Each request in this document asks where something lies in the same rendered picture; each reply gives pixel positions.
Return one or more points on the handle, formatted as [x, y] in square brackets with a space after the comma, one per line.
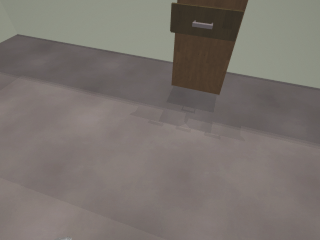
[202, 25]

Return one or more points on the cabinet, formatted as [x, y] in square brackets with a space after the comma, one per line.
[201, 63]

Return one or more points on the drawer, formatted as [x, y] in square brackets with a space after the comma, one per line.
[226, 22]

